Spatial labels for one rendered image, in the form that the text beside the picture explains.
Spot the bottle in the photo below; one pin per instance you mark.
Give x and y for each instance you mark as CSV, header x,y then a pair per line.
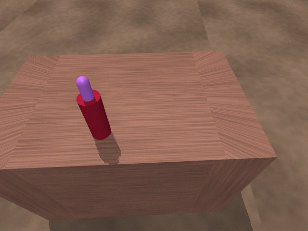
x,y
92,108

